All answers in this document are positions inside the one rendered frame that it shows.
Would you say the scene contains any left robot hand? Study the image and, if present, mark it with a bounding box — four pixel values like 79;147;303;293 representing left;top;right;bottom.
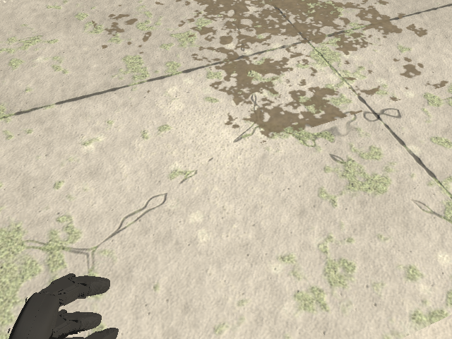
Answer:
8;273;119;339

